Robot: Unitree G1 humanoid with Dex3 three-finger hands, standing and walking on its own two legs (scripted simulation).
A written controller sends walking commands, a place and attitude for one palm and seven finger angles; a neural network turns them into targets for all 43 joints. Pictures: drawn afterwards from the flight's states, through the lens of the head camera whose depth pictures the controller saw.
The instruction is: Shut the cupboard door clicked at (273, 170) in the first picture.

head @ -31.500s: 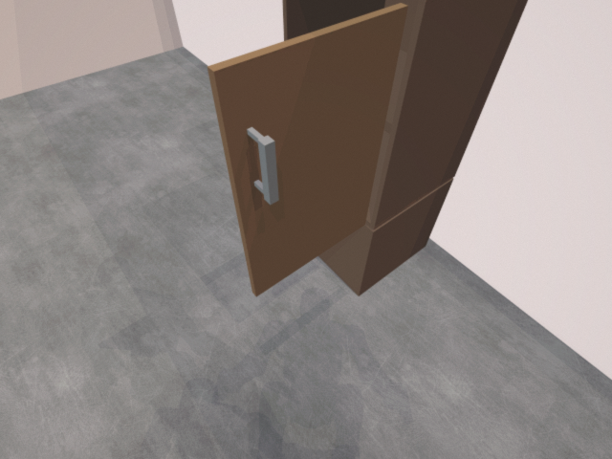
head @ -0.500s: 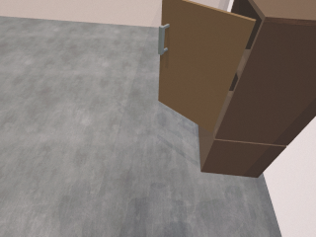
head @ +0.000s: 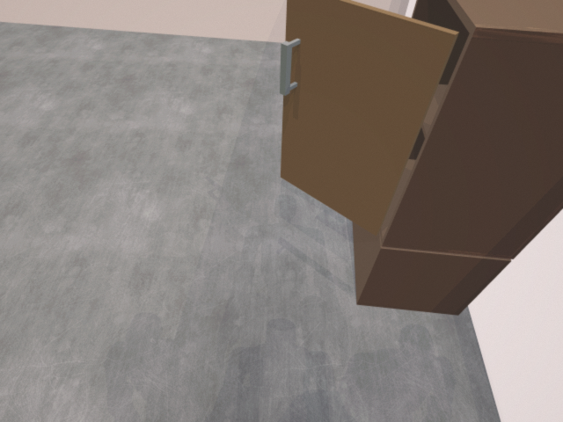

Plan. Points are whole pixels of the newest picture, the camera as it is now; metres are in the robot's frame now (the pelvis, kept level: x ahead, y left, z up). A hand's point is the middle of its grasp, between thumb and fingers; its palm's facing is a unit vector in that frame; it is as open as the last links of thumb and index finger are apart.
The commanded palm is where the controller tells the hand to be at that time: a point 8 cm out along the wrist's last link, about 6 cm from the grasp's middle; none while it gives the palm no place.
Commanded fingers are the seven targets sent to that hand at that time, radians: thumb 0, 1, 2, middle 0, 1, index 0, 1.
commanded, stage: look to check the result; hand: left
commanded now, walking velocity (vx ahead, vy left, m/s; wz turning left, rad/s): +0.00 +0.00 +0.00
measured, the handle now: (290, 67) +0.90 +0.02 +0.07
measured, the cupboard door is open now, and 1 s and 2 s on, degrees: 55 55 55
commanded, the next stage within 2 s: walk to a spot facing it in 0.02 s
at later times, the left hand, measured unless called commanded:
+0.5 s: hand out of the picture +0.01 +0.20 -0.21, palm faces +0.20 -0.96 -0.20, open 7.4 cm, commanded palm none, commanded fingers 0.00 0.90 0.90 -0.20 -0.30 -0.20 -0.30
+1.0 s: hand out of the picture +0.03 +0.23 -0.16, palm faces +0.42 -0.87 -0.27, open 7.4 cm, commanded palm none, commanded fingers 0.00 0.90 0.90 -0.20 -0.30 -0.20 -0.30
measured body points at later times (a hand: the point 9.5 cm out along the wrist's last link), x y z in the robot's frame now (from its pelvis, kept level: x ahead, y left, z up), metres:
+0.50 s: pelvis +0.00 +0.01 -0.02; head +0.04 +0.04 +0.42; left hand +0.00 +0.25 -0.19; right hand +0.04 -0.23 -0.17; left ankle +0.02 +0.09 -0.74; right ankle -0.03 -0.13 -0.74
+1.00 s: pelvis +0.01 -0.01 +0.00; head +0.06 +0.02 +0.44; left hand +0.01 +0.28 -0.14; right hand +0.16 -0.23 -0.15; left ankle +0.02 +0.09 -0.74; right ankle +0.05 -0.16 -0.71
